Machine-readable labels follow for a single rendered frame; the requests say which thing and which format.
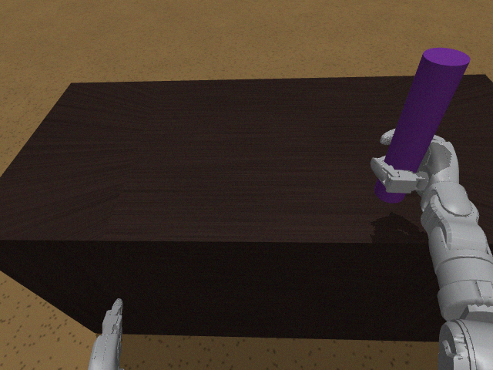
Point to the right robot hand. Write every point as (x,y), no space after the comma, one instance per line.
(440,164)

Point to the left robot hand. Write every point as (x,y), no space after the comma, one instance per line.
(107,348)

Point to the can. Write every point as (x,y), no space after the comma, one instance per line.
(436,80)

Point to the right robot arm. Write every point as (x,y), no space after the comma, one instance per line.
(463,263)

